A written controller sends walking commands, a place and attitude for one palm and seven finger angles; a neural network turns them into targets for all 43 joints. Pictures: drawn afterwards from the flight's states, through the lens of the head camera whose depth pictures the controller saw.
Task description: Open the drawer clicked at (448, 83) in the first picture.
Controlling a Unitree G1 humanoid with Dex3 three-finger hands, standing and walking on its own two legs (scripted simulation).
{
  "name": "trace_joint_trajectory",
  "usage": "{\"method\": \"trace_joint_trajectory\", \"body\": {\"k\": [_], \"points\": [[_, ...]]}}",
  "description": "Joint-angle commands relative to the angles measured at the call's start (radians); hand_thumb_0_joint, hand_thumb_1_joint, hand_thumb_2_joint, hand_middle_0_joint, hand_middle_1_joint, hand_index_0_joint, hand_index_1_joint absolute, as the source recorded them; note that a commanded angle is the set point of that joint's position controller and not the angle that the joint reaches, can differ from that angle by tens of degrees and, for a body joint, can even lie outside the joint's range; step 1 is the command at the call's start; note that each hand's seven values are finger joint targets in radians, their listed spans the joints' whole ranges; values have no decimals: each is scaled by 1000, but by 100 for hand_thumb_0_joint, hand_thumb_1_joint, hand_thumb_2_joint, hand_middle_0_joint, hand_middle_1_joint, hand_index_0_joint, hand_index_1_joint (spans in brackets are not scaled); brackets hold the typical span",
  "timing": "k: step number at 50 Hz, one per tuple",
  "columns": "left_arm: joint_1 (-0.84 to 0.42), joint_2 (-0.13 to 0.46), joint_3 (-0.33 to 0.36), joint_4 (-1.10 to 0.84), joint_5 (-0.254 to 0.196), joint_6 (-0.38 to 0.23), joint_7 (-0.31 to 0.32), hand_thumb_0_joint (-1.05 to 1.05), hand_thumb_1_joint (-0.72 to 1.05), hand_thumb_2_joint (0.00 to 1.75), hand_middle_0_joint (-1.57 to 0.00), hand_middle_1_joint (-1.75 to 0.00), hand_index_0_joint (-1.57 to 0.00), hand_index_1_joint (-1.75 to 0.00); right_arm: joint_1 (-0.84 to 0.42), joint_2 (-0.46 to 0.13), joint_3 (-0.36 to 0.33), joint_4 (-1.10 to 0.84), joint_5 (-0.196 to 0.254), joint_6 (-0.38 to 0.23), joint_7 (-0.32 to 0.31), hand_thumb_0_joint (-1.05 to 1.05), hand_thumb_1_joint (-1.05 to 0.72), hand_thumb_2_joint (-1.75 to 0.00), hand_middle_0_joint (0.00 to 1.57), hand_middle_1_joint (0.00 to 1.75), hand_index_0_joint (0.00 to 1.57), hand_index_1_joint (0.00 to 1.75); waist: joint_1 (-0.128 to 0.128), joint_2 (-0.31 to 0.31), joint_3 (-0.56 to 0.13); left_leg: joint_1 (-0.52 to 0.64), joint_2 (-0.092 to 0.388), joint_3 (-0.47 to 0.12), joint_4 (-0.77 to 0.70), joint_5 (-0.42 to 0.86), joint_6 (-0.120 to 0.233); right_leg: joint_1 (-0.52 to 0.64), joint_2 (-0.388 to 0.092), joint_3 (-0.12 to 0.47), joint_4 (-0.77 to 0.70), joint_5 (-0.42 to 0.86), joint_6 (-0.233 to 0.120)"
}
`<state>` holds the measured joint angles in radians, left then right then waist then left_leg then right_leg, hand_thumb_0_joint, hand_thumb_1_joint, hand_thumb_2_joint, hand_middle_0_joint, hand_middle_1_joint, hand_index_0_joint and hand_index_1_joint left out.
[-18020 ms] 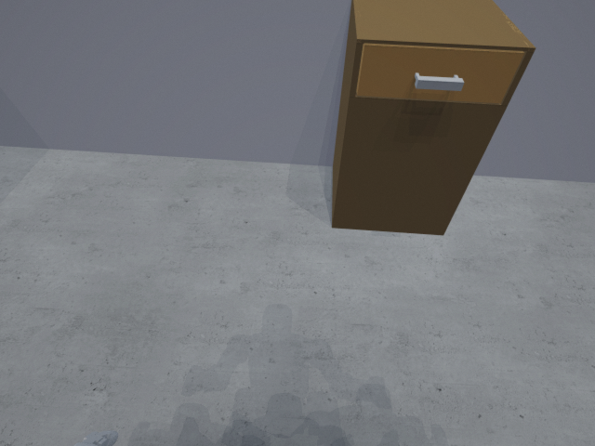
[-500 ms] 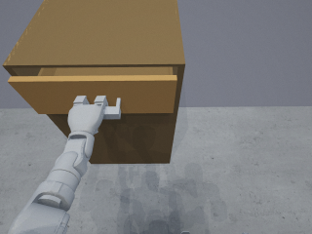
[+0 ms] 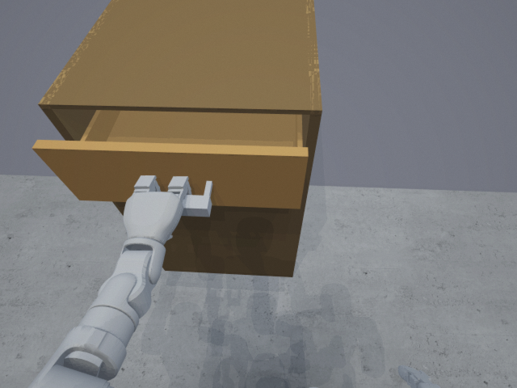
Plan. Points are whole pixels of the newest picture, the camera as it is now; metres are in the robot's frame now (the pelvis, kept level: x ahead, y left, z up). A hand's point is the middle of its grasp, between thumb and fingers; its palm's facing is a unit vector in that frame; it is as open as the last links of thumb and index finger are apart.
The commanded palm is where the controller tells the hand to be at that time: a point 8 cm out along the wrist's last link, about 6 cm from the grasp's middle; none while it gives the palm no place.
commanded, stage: pull the drawer open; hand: left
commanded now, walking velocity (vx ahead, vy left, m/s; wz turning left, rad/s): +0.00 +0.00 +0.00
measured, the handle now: (174, 194) +0.43 +0.18 +0.01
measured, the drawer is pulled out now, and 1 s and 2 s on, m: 0.09 0.17 0.29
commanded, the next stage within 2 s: none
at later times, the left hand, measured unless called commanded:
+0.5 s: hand (164, 226) +0.38 +0.19 -0.01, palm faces -0.03 -0.02 -1.00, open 6.2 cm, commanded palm +0.35 +0.20 +0.04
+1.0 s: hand (154, 271) +0.30 +0.19 -0.02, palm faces +0.02 -0.10 -1.00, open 6.2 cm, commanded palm +0.27 +0.20 +0.04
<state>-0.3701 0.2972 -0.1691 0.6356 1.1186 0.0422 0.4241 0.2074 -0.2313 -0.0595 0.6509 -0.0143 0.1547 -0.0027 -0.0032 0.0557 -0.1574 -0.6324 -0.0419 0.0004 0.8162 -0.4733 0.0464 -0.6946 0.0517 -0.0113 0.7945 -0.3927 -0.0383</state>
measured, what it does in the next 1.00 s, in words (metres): stands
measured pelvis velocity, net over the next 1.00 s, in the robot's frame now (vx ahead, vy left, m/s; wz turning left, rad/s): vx -0.01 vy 0.01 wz -0.04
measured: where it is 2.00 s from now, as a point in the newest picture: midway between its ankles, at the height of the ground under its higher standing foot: outside the picture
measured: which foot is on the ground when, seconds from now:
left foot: down 0.00-1.00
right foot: down 0.00-1.00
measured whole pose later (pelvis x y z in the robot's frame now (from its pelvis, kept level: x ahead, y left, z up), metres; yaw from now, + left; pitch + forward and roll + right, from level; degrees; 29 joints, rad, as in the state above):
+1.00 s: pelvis -0.01 +0.01 +0.00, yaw -2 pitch +14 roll +0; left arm 0.01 0.30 -0.14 0.30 1.09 0.05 0.47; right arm 0.18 -0.24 -0.05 0.60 0.00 0.11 0.01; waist -0.02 0.05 -0.15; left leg -0.58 -0.03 0.05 0.78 -0.45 0.05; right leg -0.66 0.06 0.03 0.77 -0.36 -0.03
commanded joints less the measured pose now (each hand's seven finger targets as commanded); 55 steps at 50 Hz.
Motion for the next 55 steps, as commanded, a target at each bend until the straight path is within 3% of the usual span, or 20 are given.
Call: {"method": "trace_joint_trajectory", "body": {"k": [1, 5, 9, 12, 14, 17, 19, 25, 27, 28, 33, 38, 39, 41, 47, 49, 50, 51, 52, 55], "points": [[-367, 186, 105, -109, -7, -1, 22, 0, 90, 90, -40, -135, -40, -135, 58, -129, -43, -85, -4, -23, -23, 0, -90, -90, 20, 30, 20, 30, -33, -58, -387, 182, 22, -4, -35, 651, -19, 252, -10, 23, -40, 537, -10], [-407, 226, 131, -44, -9, -41, 17, 0, 90, 90, -40, -135, -40, -135, 56, -126, -38, -89, 1, -29, -37, 0, -90, -90, 20, 30, 20, 30, -27, -69, -367, 105, 7, 10, -52, 510, -10, 281, -17, 38, -49, 494, -9], [-451, 197, 109, 34, -5, -80, 24, 0, 90, 90, -40, -135, -40, -135, 63, -124, -39, -85, 4, -46, -38, 0, -90, -90, 20, 30, 20, 30, -39, -74, -303, 68, 6, 8, -63, 401, -8, 216, -15, 31, -63, 371, -14], [-491, 225, 123, 50, -1, -99, 38, 0, 90, 90, -40, -135, -40, -135, 72, -125, -39, -84, 4, -57, -39, 0, -90, -90, 20, 30, 20, 30, -36, -48, -332, 44, 1, 16, -59, 354, -4, 217, -18, 41, -61, 341, -13], [-493, 265, 161, 81, -1, -105, 46, 0, 90, 90, -40, -135, -40, -135, 79, -131, -40, -76, 3, -62, -41, 0, -90, -90, 20, 30, 20, 30, -33, -78, -335, 18, 1, 13, -58, 330, -3, 221, -18, 45, -61, 316, -12], [-529, 243, 134, 80, -2, -112, 54, 0, 90, 90, -40, -135, -40, -135, 89, -131, -43, -73, 6, -73, -38, 0, -90, -90, 20, 30, 20, 30, -41, -46, -345, 16, 0, 19, -58, 300, -1, 200, -19, 46, -64, 281, -11], [-535, 297, 178, 105, -2, -113, 62, 0, 90, 90, -40, -135, -40, -135, 97, -140, -42, -65, 4, -73, -39, 0, -90, -90, 20, 30, 20, 30, -39, -63, -352, -6, -1, 15, -53, 296, 0, 210, -18, 50, -58, 279, -11], [-568, 286, 162, 130, -13, -115, 74, 0, 90, 90, -40, -135, -40, -135, 113, -142, -44, -56, 6, -83, -37, 0, -90, -90, 20, 30, 20, 30, -52, -59, -350, -21, 0, 18, -56, 263, 3, 198, -20, 53, -68, 248, -7], [-460, 293, 185, 125, -19, -114, 70, 0, 90, 90, -40, -135, -40, -135, 102, -142, -45, -69, 8, -80, -35, 0, -90, -90, 20, 30, 20, 30, -18, -62, -374, -11, -3, 25, -66, 275, 2, 232, -17, 53, -69, 259, -10], [-453, 259, 160, 96, -26, -117, 67, 0, 90, 90, -40, -135, -40, -135, 100, -139, -46, -76, 9, -82, -34, 0, -90, -90, 20, 30, 20, 30, -21, -56, -381, 0, -1, 26, -69, 289, 2, 241, -17, 53, -71, 278, -9], [-208, 242, 179, -25, -53, -114, 53, 0, 90, 90, -40, -135, -40, -135, 65, -139, -48, -118, 18, -79, -26, 0, -90, -90, 20, 30, 20, 30, 21, -74, -369, 26, 5, 31, -96, 344, -1, 302, -13, 56, -81, 338, -14], [13, 214, 185, -184, -67, -82, 58, 0, 90, 90, -40, -135, -40, -135, 12, -141, -42, -152, 23, -81, -21, 0, -90, -90, 20, 30, 20, 30, 35, -90, -310, 40, 9, 33, -121, 365, -5, 331, -13, 58, -95, 370, -13], [41, 243, 217, -228, -62, -76, 66, 0, 90, 90, -40, -135, -40, -135, 0, -142, -42, -155, 22, -80, -19, 0, -90, -90, 20, 30, 20, 30, 45, -83, -321, 56, 13, 26, -125, 398, -9, 339, -11, 56, -87, 383, -18], [137, 188, 177, -324, -54, -52, 76, 0, 90, 90, -40, -135, -40, -135, -19, -136, -41, -165, 17, -80, -10, 0, -90, -90, 20, 30, 20, 30, 45, -38, -328, 117, 21, 22, -119, 485, -15, 317, -10, 47, -77, 425, -19], [403, 118, 137, -566, -60, 27, 83, 0, 90, 90, -40, -135, -40, -135, -76, -125, -32, -199, 11, -81, 19, 0, -90, -90, 20, 30, 20, 30, 53, -28, -306, 227, 46, -4, -91, 689, -37, 281, -8, 24, -56, 487, -13], [31, 161, 118, -515, -22, 39, 92, 0, 90, 90, -40, -135, -40, -135, -67, -137, -27, -147, 5, -72, -5, 0, -90, -90, 20, 30, 20, 30, -36, -49, -237, 216, 46, -18, -68, 604, -35, 186, -4, 19, -56, 434, -8], [21, 191, 142, -511, 1, 40, 102, 0, 90, 90, -40, -135, -40, -135, -66, -135, -28, -152, -2, -73, -10, 0, -90, -90, 20, 30, 20, 30, -6, -18, -267, 226, 43, -18, -73, 590, -36, 192, -5, 18, -52, 408, -11], [83, 173, 132, -453, 14, 49, 103, 0, 90, 90, -40, -135, -40, -135, -71, -122, -27, -145, -3, -72, -14, 0, -90, -90, 20, 30, 20, 30, 9, -15, -276, 239, 37, -14, -69, 609, -42, 200, 0, 15, -47, 410, -16], [85, 144, 99, -459, 15, 55, 100, 0, 90, 90, -40, -135, -40, -135, -75, -121, -22, -152, -4, -73, -12, 0, -90, -90, 20, 30, 20, 30, 11, 11, -277, 249, 35, -15, -69, 621, -48, 195, -1, 10, -47, 412, -18], [45, 150, 90, -471, -2, 63, 77, 0, 90, 90, -40, -135, -40, -135, -87, -116, -19, -149, 1, -64, -17, 0, -90, -90, 20, 30, 20, 30, 22, 13, -317, 282, 32, -19, -67, 673, -52, 227, -4, 14, -47, 449, -18]]}}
